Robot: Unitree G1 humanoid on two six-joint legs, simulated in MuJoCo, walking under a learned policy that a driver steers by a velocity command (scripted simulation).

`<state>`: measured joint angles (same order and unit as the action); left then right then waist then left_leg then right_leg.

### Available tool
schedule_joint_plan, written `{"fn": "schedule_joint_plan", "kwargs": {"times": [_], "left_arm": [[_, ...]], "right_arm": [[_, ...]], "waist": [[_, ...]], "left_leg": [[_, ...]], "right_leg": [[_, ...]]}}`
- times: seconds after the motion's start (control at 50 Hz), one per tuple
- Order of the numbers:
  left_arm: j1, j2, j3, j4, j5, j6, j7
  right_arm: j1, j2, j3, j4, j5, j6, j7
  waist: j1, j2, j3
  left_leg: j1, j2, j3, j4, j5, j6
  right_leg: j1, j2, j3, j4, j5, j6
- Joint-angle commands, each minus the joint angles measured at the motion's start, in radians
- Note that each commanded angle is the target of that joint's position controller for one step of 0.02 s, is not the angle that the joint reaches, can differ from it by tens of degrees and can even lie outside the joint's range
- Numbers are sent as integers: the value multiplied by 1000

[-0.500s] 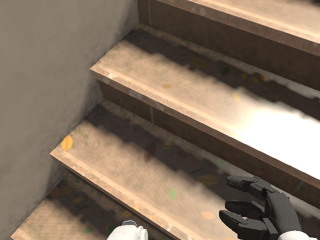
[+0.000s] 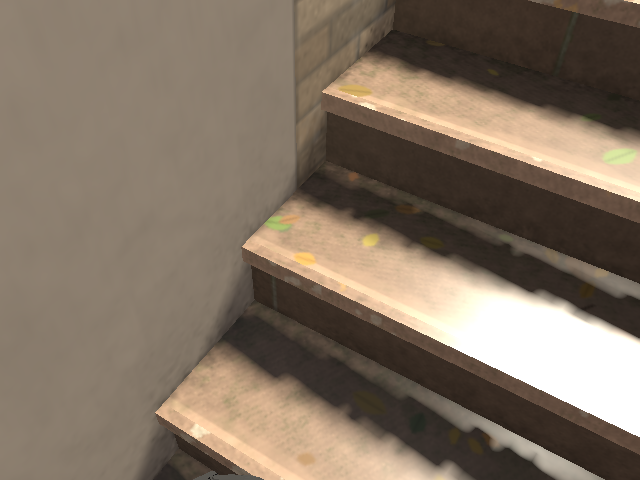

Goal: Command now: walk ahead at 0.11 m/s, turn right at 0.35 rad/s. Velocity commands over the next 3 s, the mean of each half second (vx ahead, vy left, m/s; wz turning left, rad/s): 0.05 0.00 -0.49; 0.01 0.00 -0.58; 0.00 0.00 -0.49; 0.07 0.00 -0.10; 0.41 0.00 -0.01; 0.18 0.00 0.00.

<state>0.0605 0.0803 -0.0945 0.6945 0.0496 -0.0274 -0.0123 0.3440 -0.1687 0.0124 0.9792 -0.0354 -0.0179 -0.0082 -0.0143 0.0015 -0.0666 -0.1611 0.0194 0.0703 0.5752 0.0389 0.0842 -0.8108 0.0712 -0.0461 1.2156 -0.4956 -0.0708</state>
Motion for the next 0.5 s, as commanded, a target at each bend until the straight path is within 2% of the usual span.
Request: {"fn": "schedule_joint_plan", "kwargs": {"times": [0.02, 0.04, 0.06, 0.08, 0.1, 0.12, 0.14, 0.16, 0.18, 0.2, 0.22, 0.24, 0.26, 0.3, 0.32, 0.34, 0.36, 0.38, 0.4, 0.42, 0.44, 0.46, 0.48, 0.5], "left_arm": [[207, 234, 109, 14, 87, 34, 40], [133, 186, 105, 10, 32, 26, 42], [108, 158, 100, 35, -24, 17, 43], [95, 142, 97, 49, -36, 7, 53], [95, 98, 87, 60, -33, 5, 54], [93, 73, 78, 53, -26, 5, 46], [123, 78, 77, 54, -23, 6, 43], [143, 91, 78, 46, -23, 5, 42], [152, 114, 80, 29, -17, 9, 46], [160, 142, 85, 1, -19, 16, 54], [151, 180, 93, -14, -23, 29, 57], [152, 201, 96, -45, -18, 45, 65], [160, 204, 96, -72, -13, 59, 71], [192, 220, 100, -108, -4, 70, 77], [182, 234, 108, -122, -21, 81, 79], [208, 250, 116, -133, -30, 91, 80], [219, 257, 125, -154, -34, 107, 94], [249, 259, 132, -154, -43, 113, 103], [249, 250, 136, -161, -37, 116, 99], [201, 245, 138, -184, -26, 108, 88], [184, 240, 138, -182, -29, 94, 72], [142, 224, 137, -187, -28, 78, 70], [147, 213, 133, -155, -48, 71, 75], [156, 189, 127, -146, -42, 64, 70]], "right_arm": [[-34, -80, -31, -132, 16, -53, 63], [-75, -41, -26, -160, 22, -39, 83], [-111, -3, -11, -194, -4, -33, 82], [-121, 4, -4, -225, -25, -31, 63], [-84, 8, 2, -241, -26, -32, 53], [-67, 2, 7, -251, -22, -32, 46], [-44, 6, 11, -257, -22, -29, 40], [-28, 3, 11, -266, -14, -26, 38], [-39, -7, 11, -278, -14, -22, 33], [-40, -34, 1, -293, -13, -17, 30], [-50, -36, 8, -314, -14, -21, 24], [-90, -29, 12, -352, -19, -20, 12], [-144, -39, 13, -389, -14, -19, 1], [-149, -87, 4, -406, 11, -15, -14], [-162, -79, 8, -424, 15, -14, -24], [-184, -99, 0, -446, 15, -17, -34], [-223, -60, 17, -468, 28, -15, -41], [-255, -45, 25, -468, 45, -17, -43], [-255, -47, 26, -445, 50, -14, -40], [-216, -61, 15, -425, 54, -14, -36], [-172, -86, 3, -411, 58, -12, -39], [-116, -120, -13, -412, 48, -18, -45], [-98, -127, -33, -415, 38, -12, -47], [-73, -147, -46, -405, 25, -9, -48]], "waist": [[78, -221, -277], [37, -66, -116], [-2, 31, 20], [-32, 63, 81], [-58, 65, 97], [-74, 60, 85], [-71, 19, 68], [-72, 6, 62], [-66, 7, 40], [-52, -8, 3], [-52, -17, -19], [-34, -48, -24], [-10, -64, -33], [19, -105, -59], [26, -162, -34], [47, -179, -24], [60, -176, -12], [89, -183, -11], [112, -188, 2], [94, -217, -17], [78, -239, -11], [46, -247, 6], [13, -269, 10], [13, -211, -14]], "left_leg": [[-397, -140, -262, 1102, -279, -75], [-499, -113, -268, 1247, -267, -70], [-588, -77, -241, 1249, -236, -62], [-656, -57, -209, 1257, -214, -48], [-670, -44, -191, 1262, -195, -48], [-683, -35, -183, 1250, -160, -49], [-705, -39, -162, 1261, -130, -54], [-696, -36, -153, 1228, -88, -72], [-694, -45, -139, 1246, -55, -91], [-670, -40, -143, 1234, -7, -121], [-714, -37, -134, 1153, -10, -147], [-720, -31, -133, 1104, -6, -169], [-755, -28, -161, 1068, -38, -197], [-801, -33, -191, 998, -90, -225], [-822, -35, -150, 886, -171, -237], [-825, -36, -149, 836, -222, -244], [-802, -28, -155, 650, -374, -244], [-750, -39, -116, 508, -473, -239], [-634, -63, -34, 406, -495, -224], [-448, -59, -56, 346, -438, -203], [-367, -54, -52, 267, -388, -181], [-263, -29, -67, 147, -260, -152], [-175, -30, -57, -10, -212, -144], [-54, 6, -90, -74, -174, -129]], "right_leg": [[554, -280, 856, -818, 517, -335], [391, -240, 801, -761, 252, -280], [290, -192, 657, -708, 101, -225], [236, -156, 571, -687, 59, -189], [221, -117, 516, -678, 96, -166], [236, -95, 483, -675, 166, -156], [269, -91, 455, -677, 256, -158], [266, -85, 422, -661, 314, -160], [262, -83, 429, -661, 347, -168], [269, -87, 443, -664, 348, -179], [324, -86, 444, -666, 352, -182], [347, -92, 479, -665, 353, -187], [395, -107, 550, -674, 339, -193], [497, -131, 619, -684, 216, -206], [538, -129, 624, -716, 205, -203], [559, -136, 659, -722, 187, -205], [589, -140, 680, -755, 134, -175], [605, -139, 655, -761, 73, -157], [542, -125, 585, -775, 75, -144], [450, -134, 594, -766, 146, -151], [428, -143, 582, -753, 228, -150], [391, -145, 577, -713, 349, -123], [392, -101, 524, -658, 406, -87], [359, -66, 497, -572, 395, -52]]}}
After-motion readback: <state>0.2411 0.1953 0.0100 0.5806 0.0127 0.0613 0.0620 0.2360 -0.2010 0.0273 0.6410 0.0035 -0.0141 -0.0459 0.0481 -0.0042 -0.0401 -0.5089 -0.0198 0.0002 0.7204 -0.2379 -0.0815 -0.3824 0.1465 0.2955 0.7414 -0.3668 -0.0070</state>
